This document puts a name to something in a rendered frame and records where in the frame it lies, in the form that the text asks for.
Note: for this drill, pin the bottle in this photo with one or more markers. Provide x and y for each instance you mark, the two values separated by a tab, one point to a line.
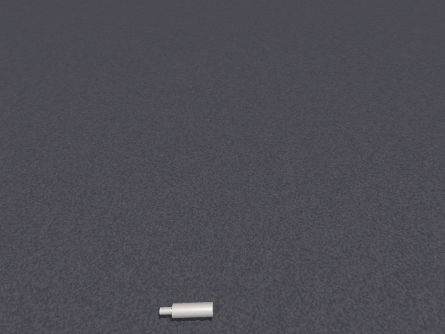
188	310

